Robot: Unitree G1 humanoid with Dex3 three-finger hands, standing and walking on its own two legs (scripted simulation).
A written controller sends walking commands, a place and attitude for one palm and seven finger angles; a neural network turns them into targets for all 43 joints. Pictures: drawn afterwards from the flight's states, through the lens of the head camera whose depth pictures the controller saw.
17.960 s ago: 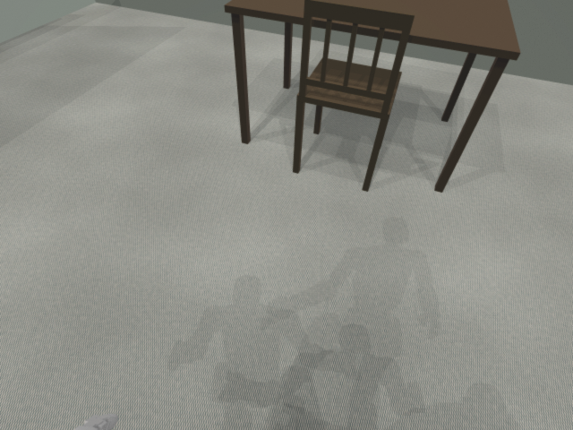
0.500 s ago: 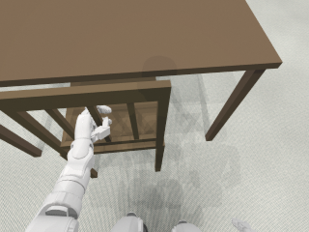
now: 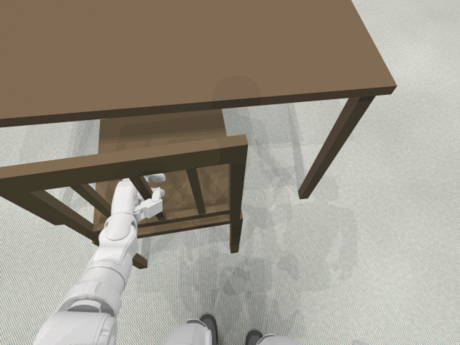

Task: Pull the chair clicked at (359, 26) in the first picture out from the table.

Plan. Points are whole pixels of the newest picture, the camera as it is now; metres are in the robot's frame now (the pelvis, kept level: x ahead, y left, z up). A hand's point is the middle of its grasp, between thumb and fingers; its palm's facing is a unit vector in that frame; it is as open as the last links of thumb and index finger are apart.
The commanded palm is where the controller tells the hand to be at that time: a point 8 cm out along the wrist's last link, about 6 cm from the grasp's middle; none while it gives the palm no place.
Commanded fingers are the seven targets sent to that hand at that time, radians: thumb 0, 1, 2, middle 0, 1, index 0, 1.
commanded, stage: step backward, pulling the chair out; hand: left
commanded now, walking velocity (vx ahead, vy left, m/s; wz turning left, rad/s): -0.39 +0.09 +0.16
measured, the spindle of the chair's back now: (150, 198) +0.39 +0.17 -0.10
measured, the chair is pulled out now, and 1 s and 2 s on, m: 0.08 0.20 0.30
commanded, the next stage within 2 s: none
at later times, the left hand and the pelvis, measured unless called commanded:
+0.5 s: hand (155, 246) +0.28 +0.14 -0.07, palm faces +0.00 -0.99 -0.15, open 5.0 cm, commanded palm +0.29 +0.19 -0.06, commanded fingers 0.00 0.90 0.90 -0.50 -1.45 -0.50 -1.45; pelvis -0.07 +0.01 +0.00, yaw +2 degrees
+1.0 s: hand (156, 260) +0.26 +0.14 -0.06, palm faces +0.12 -0.98 -0.17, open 5.1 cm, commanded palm +0.25 +0.19 -0.07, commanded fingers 0.00 0.90 0.90 -0.50 -1.45 -0.50 -1.45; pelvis -0.09 -0.02 +0.01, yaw +7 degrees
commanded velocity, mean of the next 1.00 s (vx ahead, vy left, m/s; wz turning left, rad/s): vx -0.38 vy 0.01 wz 0.12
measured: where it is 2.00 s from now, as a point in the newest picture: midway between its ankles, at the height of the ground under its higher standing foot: outside the picture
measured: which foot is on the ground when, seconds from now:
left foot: down 0.00-0.76, up 0.78-1.00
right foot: down 0.00-1.00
